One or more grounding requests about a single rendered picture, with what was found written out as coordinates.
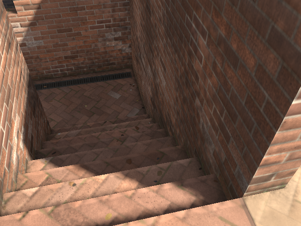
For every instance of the stairs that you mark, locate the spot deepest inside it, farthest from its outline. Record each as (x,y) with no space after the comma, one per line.
(107,173)

